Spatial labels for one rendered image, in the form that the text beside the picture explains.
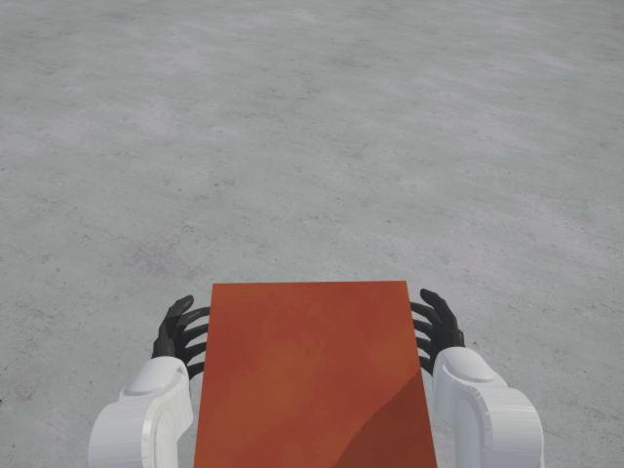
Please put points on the carton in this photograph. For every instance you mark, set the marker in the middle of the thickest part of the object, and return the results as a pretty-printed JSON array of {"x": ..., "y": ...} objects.
[{"x": 312, "y": 375}]

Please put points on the right robot forearm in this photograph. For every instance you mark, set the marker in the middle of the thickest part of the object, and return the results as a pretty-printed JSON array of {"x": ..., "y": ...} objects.
[{"x": 494, "y": 426}]

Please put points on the left robot hand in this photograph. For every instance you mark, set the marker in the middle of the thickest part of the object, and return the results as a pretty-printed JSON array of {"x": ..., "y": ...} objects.
[{"x": 172, "y": 338}]

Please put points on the left robot forearm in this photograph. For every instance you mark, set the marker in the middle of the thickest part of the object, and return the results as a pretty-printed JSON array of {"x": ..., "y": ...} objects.
[{"x": 141, "y": 429}]

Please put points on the right robot hand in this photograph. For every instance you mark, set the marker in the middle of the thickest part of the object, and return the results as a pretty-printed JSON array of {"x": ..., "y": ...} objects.
[{"x": 443, "y": 333}]

